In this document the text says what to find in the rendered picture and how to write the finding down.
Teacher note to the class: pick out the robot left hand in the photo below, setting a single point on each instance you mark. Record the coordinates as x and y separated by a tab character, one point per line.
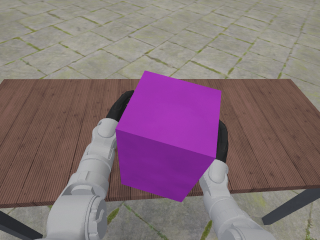
119	106

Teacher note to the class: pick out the right robot upper arm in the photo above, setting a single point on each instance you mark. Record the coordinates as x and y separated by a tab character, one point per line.
242	233

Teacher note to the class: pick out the table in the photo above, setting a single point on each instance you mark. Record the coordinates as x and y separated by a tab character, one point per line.
47	124

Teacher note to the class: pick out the right robot forearm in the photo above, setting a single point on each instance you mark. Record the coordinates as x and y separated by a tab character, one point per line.
220	205

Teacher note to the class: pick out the carton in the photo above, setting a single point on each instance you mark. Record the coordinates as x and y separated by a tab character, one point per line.
167	135

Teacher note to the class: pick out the robot right hand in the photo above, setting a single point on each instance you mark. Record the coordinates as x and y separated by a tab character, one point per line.
222	142

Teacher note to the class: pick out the left robot upper arm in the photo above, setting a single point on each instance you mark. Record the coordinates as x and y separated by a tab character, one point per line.
77	217

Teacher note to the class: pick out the left robot forearm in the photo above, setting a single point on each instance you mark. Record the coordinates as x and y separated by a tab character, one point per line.
91	177

